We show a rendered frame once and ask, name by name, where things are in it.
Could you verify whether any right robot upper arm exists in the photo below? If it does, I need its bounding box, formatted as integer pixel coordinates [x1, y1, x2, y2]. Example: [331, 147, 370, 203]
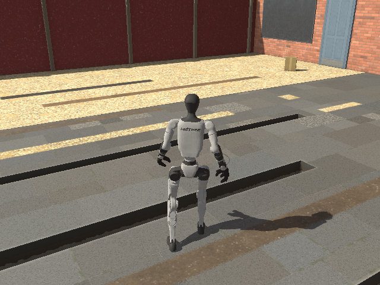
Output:
[204, 120, 219, 154]

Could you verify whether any left robot upper arm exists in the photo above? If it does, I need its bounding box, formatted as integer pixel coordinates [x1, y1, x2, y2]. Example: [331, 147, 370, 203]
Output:
[161, 119, 179, 150]

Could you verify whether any robot left forearm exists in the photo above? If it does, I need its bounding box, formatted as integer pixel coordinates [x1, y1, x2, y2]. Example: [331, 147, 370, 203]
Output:
[158, 141, 167, 159]

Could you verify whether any robot right forearm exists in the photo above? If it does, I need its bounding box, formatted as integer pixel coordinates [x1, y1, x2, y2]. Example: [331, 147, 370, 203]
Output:
[214, 145, 227, 170]

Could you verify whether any robot right hand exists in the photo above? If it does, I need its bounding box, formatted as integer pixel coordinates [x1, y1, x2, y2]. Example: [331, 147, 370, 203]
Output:
[216, 168, 229, 183]

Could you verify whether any robot left hand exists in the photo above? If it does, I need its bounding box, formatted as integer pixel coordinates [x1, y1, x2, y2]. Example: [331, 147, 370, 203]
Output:
[157, 156, 171, 167]

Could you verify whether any robot right shin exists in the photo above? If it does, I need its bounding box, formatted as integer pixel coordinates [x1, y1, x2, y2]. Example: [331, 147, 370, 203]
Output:
[198, 191, 207, 227]

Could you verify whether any left robot thigh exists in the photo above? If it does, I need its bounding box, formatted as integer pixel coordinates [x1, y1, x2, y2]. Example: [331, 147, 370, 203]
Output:
[168, 166, 182, 211]

